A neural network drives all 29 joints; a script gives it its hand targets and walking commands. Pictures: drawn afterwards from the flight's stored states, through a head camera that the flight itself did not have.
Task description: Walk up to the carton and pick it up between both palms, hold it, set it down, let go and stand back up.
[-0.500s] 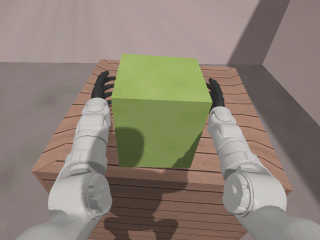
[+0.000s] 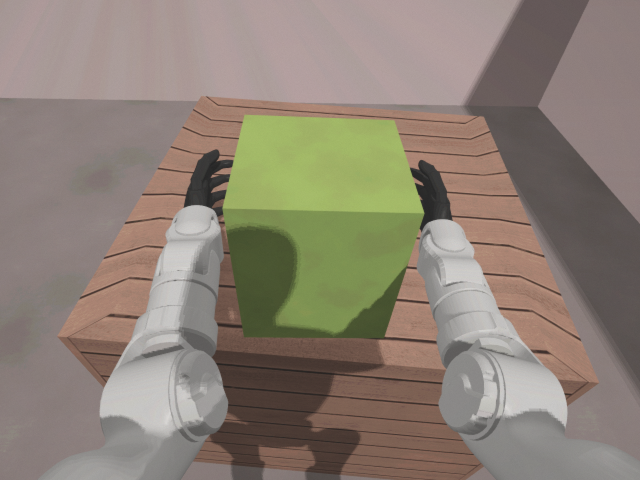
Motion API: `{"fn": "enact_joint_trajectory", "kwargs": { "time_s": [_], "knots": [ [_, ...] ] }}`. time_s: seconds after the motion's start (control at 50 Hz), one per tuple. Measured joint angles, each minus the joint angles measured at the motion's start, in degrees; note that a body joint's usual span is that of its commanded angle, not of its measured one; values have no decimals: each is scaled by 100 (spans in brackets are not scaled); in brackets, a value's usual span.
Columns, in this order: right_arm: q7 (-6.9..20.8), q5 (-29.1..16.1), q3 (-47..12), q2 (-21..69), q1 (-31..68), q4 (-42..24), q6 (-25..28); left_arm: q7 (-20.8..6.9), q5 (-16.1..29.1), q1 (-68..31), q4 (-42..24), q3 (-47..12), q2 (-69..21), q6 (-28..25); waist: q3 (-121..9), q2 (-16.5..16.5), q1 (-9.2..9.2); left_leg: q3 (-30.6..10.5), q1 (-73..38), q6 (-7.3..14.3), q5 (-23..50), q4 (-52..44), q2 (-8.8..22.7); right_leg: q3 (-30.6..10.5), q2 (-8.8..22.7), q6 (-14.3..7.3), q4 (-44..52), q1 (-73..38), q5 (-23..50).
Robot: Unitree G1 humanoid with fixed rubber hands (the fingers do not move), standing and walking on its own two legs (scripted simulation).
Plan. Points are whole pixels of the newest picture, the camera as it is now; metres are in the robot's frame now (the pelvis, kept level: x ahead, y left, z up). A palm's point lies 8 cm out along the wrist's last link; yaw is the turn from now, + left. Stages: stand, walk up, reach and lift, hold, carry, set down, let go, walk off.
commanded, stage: set down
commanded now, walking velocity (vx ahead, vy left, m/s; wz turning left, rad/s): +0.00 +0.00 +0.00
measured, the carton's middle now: (317, 231) +0.44 +0.02 +0.08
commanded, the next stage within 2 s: none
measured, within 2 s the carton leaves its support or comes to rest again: rests again in 0.52 s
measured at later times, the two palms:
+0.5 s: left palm (221, 216) +0.43 +0.15 +0.12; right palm (442, 233) +0.42 -0.15 +0.10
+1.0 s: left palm (217, 226) +0.42 +0.15 +0.11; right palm (439, 237) +0.41 -0.15 +0.10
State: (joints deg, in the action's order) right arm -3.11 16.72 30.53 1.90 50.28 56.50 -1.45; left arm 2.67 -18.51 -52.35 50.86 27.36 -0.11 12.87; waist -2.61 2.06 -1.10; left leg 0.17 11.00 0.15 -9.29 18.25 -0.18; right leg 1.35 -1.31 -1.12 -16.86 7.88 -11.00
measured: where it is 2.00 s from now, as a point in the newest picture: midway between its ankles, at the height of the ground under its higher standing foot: outside the picture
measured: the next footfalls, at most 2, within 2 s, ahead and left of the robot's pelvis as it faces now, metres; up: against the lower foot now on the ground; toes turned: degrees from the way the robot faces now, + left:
none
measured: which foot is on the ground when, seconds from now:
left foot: down 0.00-1.00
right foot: down 0.00-1.00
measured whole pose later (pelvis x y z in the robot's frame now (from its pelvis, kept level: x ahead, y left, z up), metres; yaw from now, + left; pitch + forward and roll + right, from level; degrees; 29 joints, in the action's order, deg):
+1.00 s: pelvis +0.00 +0.01 +0.00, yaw -3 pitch +7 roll +0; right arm 1.4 24.9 39.1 3.1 48.8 54.9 5.7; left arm 2.4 -22.0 -51.3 52.1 33.1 -3.8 5.2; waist -3.6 1.0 -2.9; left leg 4.4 15.7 0.8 -8.0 17.0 0.5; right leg 3.8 -0.5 -1.3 -16.9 14.2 -9.5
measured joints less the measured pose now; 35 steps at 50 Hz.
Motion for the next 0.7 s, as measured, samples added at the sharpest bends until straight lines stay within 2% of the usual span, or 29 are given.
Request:
{"fn": "enact_joint_trajectory", "kwargs": {
  "time_s": [0.24, 0.36, 0.5, 0.7],
  "knots": [
    [52, 228, 208, 14, -188, 68, 446, 109, 84, 159, -22, -190, -96, -267, -218, -99, -62, 178, 405, 6, -107, 143, 62, 173, 16, -9, -63, 421, -12],
    [89, 164, 139, -93, -177, 163, 494, 130, -15, 47, 120, -33, -154, -331, -220, -128, -125, 306, 418, 5, -127, 148, 118, 158, -9, -39, -85, 486, 1],
    [41, 154, 11, -78, -187, 59, 491, 28, -150, 4, 242, 244, -164, -512, -88, -89, -166, 337, 326, -2, -36, 23, 120, 182, -1, -50, -89, 457, 23],
    [252, 592, 548, 31, 8, 90, 574, 26, -115, 64, 252, 318, -156, -612, -175, -75, -131, 289, 522, 3, 112, -80, 81, 291, 48, -71, -49, 651, 102]
  ]
}}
